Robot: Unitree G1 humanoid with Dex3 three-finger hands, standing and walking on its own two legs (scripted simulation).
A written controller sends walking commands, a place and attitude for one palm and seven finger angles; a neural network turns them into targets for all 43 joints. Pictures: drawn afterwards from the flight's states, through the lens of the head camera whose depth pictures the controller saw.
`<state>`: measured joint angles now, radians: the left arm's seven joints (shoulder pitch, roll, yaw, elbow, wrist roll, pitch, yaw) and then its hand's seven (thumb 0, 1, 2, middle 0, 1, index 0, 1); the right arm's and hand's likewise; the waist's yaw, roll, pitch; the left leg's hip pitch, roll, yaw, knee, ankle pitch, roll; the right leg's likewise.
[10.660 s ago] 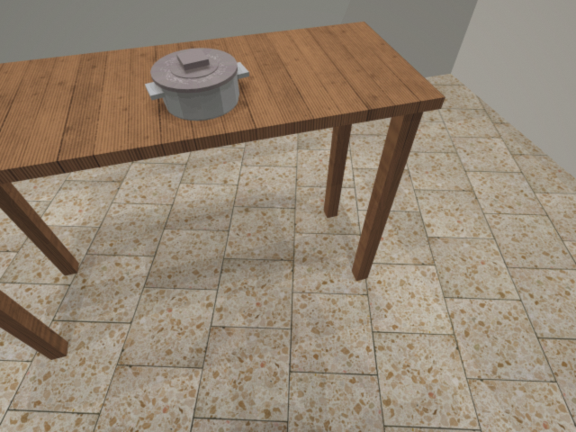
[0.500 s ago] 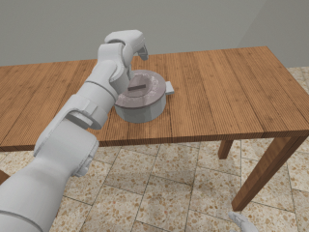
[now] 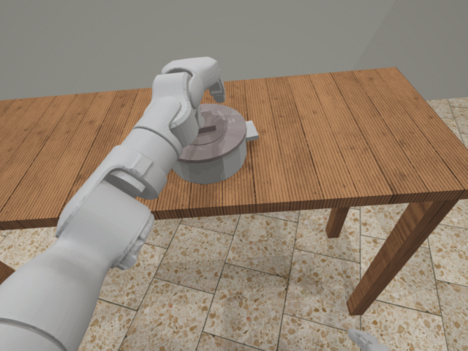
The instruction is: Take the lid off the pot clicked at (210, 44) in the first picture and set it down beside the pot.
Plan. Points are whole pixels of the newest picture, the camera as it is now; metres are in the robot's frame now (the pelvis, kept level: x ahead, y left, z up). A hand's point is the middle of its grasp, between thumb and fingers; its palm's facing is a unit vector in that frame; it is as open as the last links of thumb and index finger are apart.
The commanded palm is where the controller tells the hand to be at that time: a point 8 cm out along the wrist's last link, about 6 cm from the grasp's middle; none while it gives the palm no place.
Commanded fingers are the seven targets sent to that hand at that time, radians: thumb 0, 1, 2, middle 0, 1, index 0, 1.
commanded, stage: lower the open fingers around the knob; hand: left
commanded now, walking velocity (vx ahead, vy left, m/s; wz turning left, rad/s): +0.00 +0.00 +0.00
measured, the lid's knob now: (200, 122) +0.50 +0.07 +0.15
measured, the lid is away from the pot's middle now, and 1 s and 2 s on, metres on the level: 0.00 0.01 0.01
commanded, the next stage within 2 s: close the fingers and squeeze the knob in 0.66 s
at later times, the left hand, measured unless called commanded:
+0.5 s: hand (197, 121) +0.46 +0.07 +0.18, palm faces -0.30 -0.06 -0.95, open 10.0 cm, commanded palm +0.45 +0.08 +0.23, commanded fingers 0.00 -0.39 1.72 -0.88 -0.08 -0.88 -0.08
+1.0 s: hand (195, 124) +0.46 +0.07 +0.17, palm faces -0.30 -0.08 -0.95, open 10.0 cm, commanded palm +0.44 +0.08 +0.23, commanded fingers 0.00 -0.07 1.17 -0.64 -0.65 -0.64 -0.65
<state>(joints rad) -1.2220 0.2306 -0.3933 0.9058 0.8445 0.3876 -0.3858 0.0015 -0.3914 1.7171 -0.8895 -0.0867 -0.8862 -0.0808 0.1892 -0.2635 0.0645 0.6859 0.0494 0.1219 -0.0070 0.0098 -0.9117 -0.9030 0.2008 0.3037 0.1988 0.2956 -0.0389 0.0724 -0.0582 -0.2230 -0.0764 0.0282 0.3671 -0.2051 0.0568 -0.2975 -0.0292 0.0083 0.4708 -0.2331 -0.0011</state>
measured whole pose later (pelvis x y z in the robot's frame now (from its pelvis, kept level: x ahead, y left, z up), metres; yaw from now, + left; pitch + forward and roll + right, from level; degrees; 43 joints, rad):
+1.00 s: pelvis +0.01 +0.00 +0.00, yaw +0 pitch +4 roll +1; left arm -1.13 0.24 -0.38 0.89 0.84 0.39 -0.37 0.00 -0.21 1.32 -0.70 -0.35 -0.72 -0.35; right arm 0.18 -0.26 0.06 0.69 0.05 0.13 -0.02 0.01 -0.91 -0.90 0.20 0.30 0.20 0.30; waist -0.04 0.07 -0.06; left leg -0.22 -0.07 0.03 0.37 -0.22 0.06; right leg -0.29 -0.02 0.01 0.46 -0.24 0.00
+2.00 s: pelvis +0.01 +0.00 +0.00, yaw +0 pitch +4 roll +1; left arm -1.18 0.23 -0.39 0.96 0.84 0.39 -0.37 0.01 0.09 1.00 -0.58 -0.84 -0.68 -0.88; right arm 0.19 -0.26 0.06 0.71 0.04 0.11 -0.04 0.01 -0.91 -0.90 0.20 0.30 0.20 0.30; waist -0.05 0.07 -0.07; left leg -0.23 -0.07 0.03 0.36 -0.21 0.05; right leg -0.29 -0.02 0.01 0.45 -0.23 0.00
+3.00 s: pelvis +0.00 +0.00 +0.00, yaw +0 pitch +3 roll +1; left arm -1.27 0.26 -0.38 0.95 0.84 0.38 -0.43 0.02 0.10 0.99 -0.57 -0.83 -0.72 -0.89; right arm 0.18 -0.26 0.07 0.72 0.04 0.06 -0.04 0.01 -0.91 -0.90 0.20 0.30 0.20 0.30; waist -0.04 0.07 -0.07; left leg -0.20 -0.08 0.03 0.35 -0.20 0.06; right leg -0.28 -0.03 0.01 0.45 -0.22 0.00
